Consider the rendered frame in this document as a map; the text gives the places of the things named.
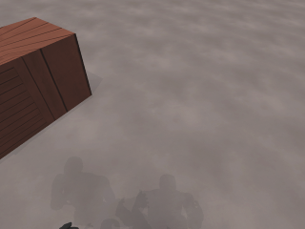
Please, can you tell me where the pedestal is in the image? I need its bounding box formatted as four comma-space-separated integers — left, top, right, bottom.
0, 17, 92, 159

